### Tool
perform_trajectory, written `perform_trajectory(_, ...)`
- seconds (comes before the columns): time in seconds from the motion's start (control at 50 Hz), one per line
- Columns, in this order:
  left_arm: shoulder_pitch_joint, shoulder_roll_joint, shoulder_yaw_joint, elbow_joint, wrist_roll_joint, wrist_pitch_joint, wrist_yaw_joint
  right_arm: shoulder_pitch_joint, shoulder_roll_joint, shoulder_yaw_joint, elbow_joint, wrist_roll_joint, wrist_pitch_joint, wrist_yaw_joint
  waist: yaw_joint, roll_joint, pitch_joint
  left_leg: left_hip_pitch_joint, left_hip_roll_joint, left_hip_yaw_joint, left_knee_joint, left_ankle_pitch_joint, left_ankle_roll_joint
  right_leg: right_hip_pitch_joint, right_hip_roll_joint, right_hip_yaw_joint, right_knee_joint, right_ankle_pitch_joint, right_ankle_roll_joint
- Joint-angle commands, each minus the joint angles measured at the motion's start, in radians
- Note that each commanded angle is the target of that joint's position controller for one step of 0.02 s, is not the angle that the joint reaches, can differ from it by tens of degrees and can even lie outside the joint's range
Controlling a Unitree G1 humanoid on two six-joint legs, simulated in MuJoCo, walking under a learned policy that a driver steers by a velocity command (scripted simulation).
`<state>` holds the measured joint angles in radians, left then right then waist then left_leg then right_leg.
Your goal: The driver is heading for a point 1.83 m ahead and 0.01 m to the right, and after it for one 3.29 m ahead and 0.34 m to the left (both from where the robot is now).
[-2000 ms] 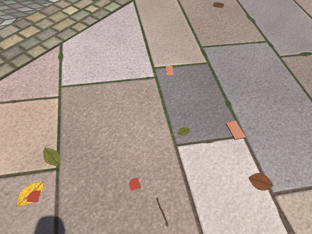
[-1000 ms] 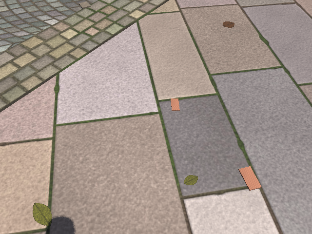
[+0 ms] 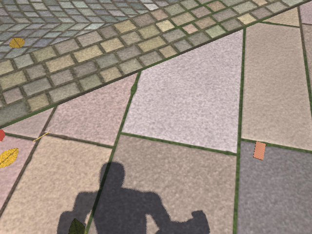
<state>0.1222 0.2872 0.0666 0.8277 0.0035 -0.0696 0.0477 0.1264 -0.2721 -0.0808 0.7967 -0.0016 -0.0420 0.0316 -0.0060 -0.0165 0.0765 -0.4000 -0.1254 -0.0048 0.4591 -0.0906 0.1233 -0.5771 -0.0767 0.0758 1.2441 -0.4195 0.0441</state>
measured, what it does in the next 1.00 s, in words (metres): walks ahead: right foot, then left foot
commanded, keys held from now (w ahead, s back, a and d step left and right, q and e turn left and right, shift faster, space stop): q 0.12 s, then no key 0.88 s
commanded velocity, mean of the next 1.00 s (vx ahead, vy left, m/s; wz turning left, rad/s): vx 0.03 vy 0.00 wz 0.21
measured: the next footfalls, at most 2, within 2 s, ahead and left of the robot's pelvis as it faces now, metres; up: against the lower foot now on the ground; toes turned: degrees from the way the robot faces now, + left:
right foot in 0.34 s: +0.18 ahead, -0.17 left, +0.00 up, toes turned +11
left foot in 0.62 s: +0.11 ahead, +0.10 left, +0.00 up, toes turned +8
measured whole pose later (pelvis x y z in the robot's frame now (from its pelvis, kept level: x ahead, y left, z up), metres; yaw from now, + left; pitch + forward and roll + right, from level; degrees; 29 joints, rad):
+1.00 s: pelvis +0.11 -0.01 +0.00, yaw +10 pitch -1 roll +0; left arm 0.23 0.25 0.05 0.89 0.01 -0.01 0.04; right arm 0.21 -0.20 -0.03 0.81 -0.01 -0.01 -0.01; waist 0.02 -0.01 0.02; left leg -0.21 -0.03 -0.03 0.56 -0.33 0.02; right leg -0.24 -0.06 0.05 0.52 -0.27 0.08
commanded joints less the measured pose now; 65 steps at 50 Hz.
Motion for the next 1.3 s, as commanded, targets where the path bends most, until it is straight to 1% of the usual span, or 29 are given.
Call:
perform_trajectory(0.02, 0.153, 0.08, 0.029, -0.033, 0.017, 0.03, 0.02, -0.017, -0.153, -0.036, -0.083, -0.007, -0.014, -0.019, 0.056, 0.063, -0.194, 0.057, 0.259, -0.258, -0.144, 0.414, 0.179, 0.041, 0.003, -0.003, -0.08, 0.08, 0.02)
perform_trajectory(0.06, 0.105, 0.083, 0.03, -0.06, 0.019, 0.039, 0.027, 0.0, -0.158, -0.037, -0.092, 0.002, 0.002, -0.036, 0.04, 0.084, -0.214, 0.091, 0.251, -0.285, -0.134, 0.311, 0.159, -0.012, 0.012, 0.01, -0.147, 0.123, 0.035)
perform_trajectory(0.12, 0.02, 0.083, 0.027, -0.102, 0.013, 0.049, 0.029, 0.015, -0.16, -0.036, -0.111, 0.015, 0.028, -0.057, 0.012, 0.108, -0.211, 0.131, 0.233, -0.351, -0.132, 0.034, 0.117, -0.064, 0.026, 0.037, -0.274, 0.178, 0.049)
perform_trajectory(0.18, -0.022, 0.077, 0.019, -0.121, 0.007, 0.043, 0.02, 0.026, -0.153, -0.03, -0.121, 0.008, 0.04, -0.071, -0.013, 0.138, -0.195, 0.157, 0.237, -0.379, -0.124, -0.093, 0.097, -0.054, 0.029, 0.042, -0.403, 0.211, 0.049)
perform_trajectory(0.22, -0.035, 0.077, 0.015, -0.129, 0.004, 0.033, 0.011, 0.043, -0.147, -0.025, -0.122, -0.001, 0.045, -0.073, -0.027, 0.15, -0.194, 0.161, 0.246, -0.388, -0.1, -0.051, 0.102, -0.003, 0.035, 0.033, -0.463, 0.193, 0.046)
perform_trajectory(0.28, -0.023, 0.078, 0.012, -0.135, -0.001, 0.017, -0.005, 0.054, -0.132, -0.012, -0.129, -0.007, 0.052, -0.067, -0.026, 0.158, -0.206, 0.171, 0.259, -0.405, -0.033, 0.137, 0.107, 0.113, 0.06, 0.003, -0.556, 0.121, 0.026)
perform_trajectory(0.3, -0.003, 0.071, 0.01, -0.132, -0.002, 0.011, -0.012, 0.047, -0.121, -0.004, -0.132, -0.004, 0.054, -0.065, -0.007, 0.154, -0.21, 0.176, 0.253, -0.406, -0.005, 0.196, 0.097, 0.171, 0.067, -0.008, -0.639, 0.143, 0.011)
perform_trajectory(0.32, 0.031, 0.061, 0.008, -0.123, -0.001, 0.004, -0.02, 0.036, -0.107, 0.005, -0.136, 0.003, 0.057, -0.065, 0.025, 0.145, -0.205, 0.16, 0.229, -0.395, 0.023, 0.214, 0.07, 0.265, 0.068, -0.019, -0.789, 0.257, -0.011)
perform_trajectory(0.34, 0.052, 0.096, 0.014, -0.121, 0.011, -0.001, -0.024, 0.068, -0.092, 0.011, -0.135, 0.002, 0.055, -0.067, 0.025, 0.112, -0.205, 0.116, 0.193, -0.377, 0.059, 0.139, 0.022, 0.373, 0.006, 0.027, -0.858, 0.416, -0.041)
perform_trajectory(0.36, 0.063, 0.172, 0.027, -0.134, 0.029, 0.003, -0.02, 0.129, -0.059, 0.021, -0.141, -0.018, 0.048, -0.066, -0.021, -0.067, -0.242, 0.03, 0.1, -0.27, 0.208, -0.12, -0.037, 0.492, -0.174, 0.18, -0.841, 0.693, -0.118)
perform_trajectory(0.38, 0.047, 0.16, 0.024, -0.116, 0.046, 0.013, -0.02, 0.146, -0.077, 0.013, -0.154, -0.007, 0.039, -0.062, -0.055, -0.272, -0.213, -0.075, 0.019, -0.145, 0.266, -0.4, -0.09, 0.481, -0.28, 0.32, -0.848, 0.816, -0.275)
perform_trajectory(0.4, 0.058, 0.095, 0.01, -0.125, 0.033, 0.015, -0.019, 0.097, -0.14, -0.001, -0.157, -0.012, 0.032, -0.06, -0.003, -0.24, -0.221, -0.092, 0.056, -0.13, 0.371, -0.496, -0.127, 0.478, -0.309, 0.367, -0.872, 0.785, -0.333)
perform_trajectory(0.42, 0.073, 0.102, 0.014, -0.123, 0.021, 0.016, -0.017, 0.048, -0.159, -0.012, -0.164, -0.001, 0.033, -0.058, 0.027, -0.198, -0.211, -0.133, 0.059, -0.114, 0.47, -0.511, -0.148, 0.502, -0.285, 0.344, -0.865, 0.767, -0.324)
perform_trajectory(0.44, 0.069, 0.125, 0.02, -0.125, 0.013, 0.02, -0.014, 0.044, -0.144, -0.016, -0.15, 0.003, 0.043, -0.06, 0.025, -0.144, -0.2, -0.156, 0.068, -0.103, 0.546, -0.511, -0.169, 0.498, -0.255, 0.301, -0.853, 0.765, -0.303)
perform_trajectory(0.46, 0.051, 0.136, 0.024, -0.126, 0.001, 0.024, -0.011, 0.051, -0.127, -0.013, -0.147, 0.001, 0.055, -0.06, 0.017, -0.12, -0.182, -0.161, 0.089, -0.104, 0.566, -0.481, -0.184, 0.482, -0.24, 0.27, -0.849, 0.759, -0.284)
perform_trajectory(0.48, 0.026, 0.127, 0.021, -0.127, -0.001, 0.031, -0.01, 0.069, -0.088, -0.003, -0.137, 0.005, 0.062, -0.057, -0.002, -0.106, -0.176, -0.118, 0.104, -0.088, 0.51, -0.458, -0.191, 0.446, -0.199, 0.21, -0.848, 0.748, -0.252)
perform_trajectory(0.52, -0.001, 0.104, 0.018, -0.125, 0.003, 0.049, -0.016, 0.068, -0.024, 0.019, -0.127, 0.009, 0.064, -0.052, 0.0, -0.147, -0.174, 0.001, 0.099, -0.025, 0.345, -0.386, -0.196, 0.387, -0.122, 0.109, -0.844, 0.744, -0.216)
perform_trajectory(0.56, 0.025, 0.093, 0.015, -0.113, -0.001, 0.06, -0.02, 0.061, -0.025, 0.018, -0.122, 0.013, 0.063, -0.047, 0.01, -0.187, -0.19, 0.088, 0.095, 0.002, 0.183, -0.272, -0.189, 0.395, -0.109, 0.093, -0.829, 0.697, -0.218)
perform_trajectory(0.6, 0.049, 0.079, 0.008, -0.102, -0.011, 0.061, -0.025, 0.076, -0.037, 0.012, -0.107, 0.007, 0.063, -0.043, -0.003, -0.174, -0.177, 0.208, 0.084, 0.021, -0.053, -0.073, -0.155, 0.361, -0.084, 0.081, -0.816, 0.522, -0.18)
perform_trajectory(0.62, 0.085, 0.068, 0.002, -0.091, -0.005, 0.052, -0.03, 0.067, -0.067, 0.008, -0.118, -0.008, 0.063, -0.045, 0.008, -0.136, -0.18, 0.291, 0.128, -0.038, -0.064, -0.002, -0.13, 0.302, -0.073, 0.082, -0.814, 0.387, -0.128)
perform_trajectory(0.64, 0.102, 0.048, -0.006, -0.094, 0.019, 0.04, -0.039, 0.074, -0.137, -0.005, -0.131, -0.018, 0.066, -0.053, 0.034, -0.003, -0.189, 0.348, 0.246, -0.156, -0.039, 0.172, -0.088, 0.231, -0.017, 0.025, -0.738, 0.244, -0.07)
perform_trajectory(0.66, 0.127, -0.001, -0.018, -0.096, 0.023, 0.032, -0.041, 0.045, -0.12, 0.001, -0.111, -0.024, 0.066, -0.048, 0.083, 0.176, -0.19, 0.217, 0.285, -0.185, -0.049, 0.04, -0.018, 0.298, 0.03, -0.04, -0.761, 0.129, -0.026)
perform_trajectory(0.68, 0.077, 0.044, -0.012, -0.087, 0.028, 0.032, -0.038, 0.005, -0.058, 0.015, -0.129, -0.022, 0.06, -0.04, 0.05, 0.132, -0.136, 0.142, 0.248, -0.177, -0.07, -0.111, -0.017, 0.342, 0.027, -0.044, -0.758, 0.175, 0.005)
perform_trajectory(0.7, 0.046, 0.062, -0.005, -0.084, 0.022, 0.033, -0.036, 0.012, -0.05, 0.018, -0.119, -0.026, 0.052, -0.038, 0.035, 0.107, -0.102, 0.125, 0.219, -0.157, -0.069, -0.162, -0.042, 0.337, 0.034, -0.05, -0.754, 0.215, 0.011)
perform_trajectory(0.72, 0.047, 0.065, -0.003, -0.075, 0.017, 0.036, -0.029, 0.026, -0.072, 0.014, -0.112, -0.024, 0.043, -0.039, 0.029, 0.092, -0.083, 0.118, 0.199, -0.14, -0.066, -0.154, -0.059, 0.334, 0.035, -0.051, -0.746, 0.236, 0.008)
perform_trajectory(0.74, 0.059, 0.067, -0.001, -0.072, 0.016, 0.04, -0.024, 0.035, -0.079, 0.013, -0.104, -0.019, 0.033, -0.039, 0.029, 0.101, -0.072, 0.116, 0.198, -0.138, -0.061, -0.129, -0.066, 0.334, 0.031, -0.044, -0.747, 0.261, 0.007)
perform_trajectory(0.8, 0.081, 0.058, -0.002, -0.049, 0.009, 0.04, -0.018, 0.066, -0.062, 0.02, -0.084, -0.012, 0.021, -0.045, 0.027, 0.088, -0.078, 0.135, 0.191, -0.128, -0.04, -0.062, -0.07, 0.346, 0.028, -0.043, -0.748, 0.291, 0.006)
perform_trajectory(1.0, 0.112, 0.056, 0.004, 0.033, 0.003, 0.051, -0.007, 0.083, -0.042, 0.022, -0.031, -0.006, 0.019, -0.046, 0.023, 0.035, -0.083, 0.166, 0.176, -0.11, -0.028, 0.011, -0.064, 0.377, 0.024, -0.042, -0.754, 0.339, 0.021)
perform_trajectory(1.3, 0.141, 0.047, 0.004, 0.147, -0.002, 0.062, 0.006, 0.115, -0.035, 0.022, 0.085, 0.0, 0.024, -0.056, 0.021, 0.026, -0.054, 0.169, 0.149, -0.072, -0.041, -0.008, -0.079, 0.392, 0.03, -0.05, -0.777, 0.341, 0.012)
